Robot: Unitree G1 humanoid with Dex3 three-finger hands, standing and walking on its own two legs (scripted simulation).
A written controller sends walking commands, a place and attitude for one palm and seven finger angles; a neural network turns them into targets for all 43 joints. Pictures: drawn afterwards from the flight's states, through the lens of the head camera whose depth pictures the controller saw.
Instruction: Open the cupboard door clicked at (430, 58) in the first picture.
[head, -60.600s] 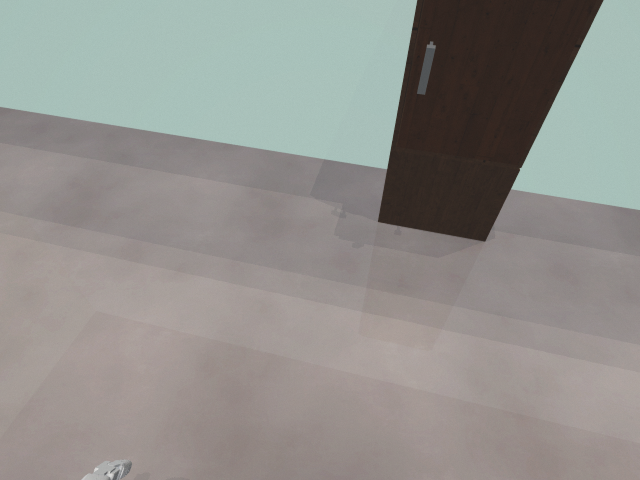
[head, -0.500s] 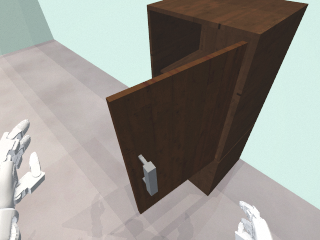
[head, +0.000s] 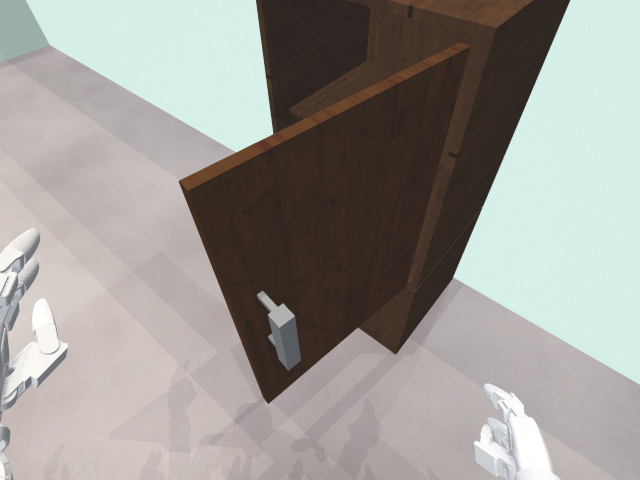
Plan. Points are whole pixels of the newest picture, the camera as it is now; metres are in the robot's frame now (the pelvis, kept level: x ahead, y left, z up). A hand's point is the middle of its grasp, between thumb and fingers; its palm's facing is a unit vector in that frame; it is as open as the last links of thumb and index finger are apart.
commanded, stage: step back with the hand held close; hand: left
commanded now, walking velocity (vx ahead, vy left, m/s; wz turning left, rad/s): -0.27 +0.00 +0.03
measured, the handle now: (277, 329) +0.33 +0.09 -0.04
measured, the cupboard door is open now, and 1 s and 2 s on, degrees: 81 81 81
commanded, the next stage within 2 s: stop stepping back and stand still in 0.92 s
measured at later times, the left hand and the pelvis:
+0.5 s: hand out of the picture +0.09 +0.29 +0.14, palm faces +0.50 -0.71 -0.49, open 7.4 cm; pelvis -0.09 +0.01 -0.03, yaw +4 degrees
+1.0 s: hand out of the picture +0.02 +0.25 +0.15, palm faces +0.45 -0.77 -0.45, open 7.4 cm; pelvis -0.19 -0.01 -0.02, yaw -1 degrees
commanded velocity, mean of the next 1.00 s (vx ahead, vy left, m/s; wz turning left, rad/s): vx -0.33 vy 0.00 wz -0.01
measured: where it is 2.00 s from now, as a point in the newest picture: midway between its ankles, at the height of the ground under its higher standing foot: outside the picture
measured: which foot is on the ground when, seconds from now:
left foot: down 0.00-0.92, up 0.94-1.00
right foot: down 0.00-0.66, up 0.68-0.90, down 0.92-1.00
